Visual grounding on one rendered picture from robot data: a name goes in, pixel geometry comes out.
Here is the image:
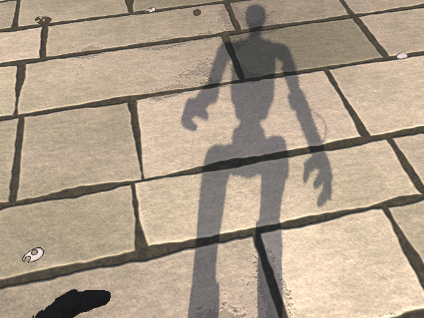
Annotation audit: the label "left robot hand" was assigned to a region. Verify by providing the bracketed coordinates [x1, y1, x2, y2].
[32, 289, 111, 318]

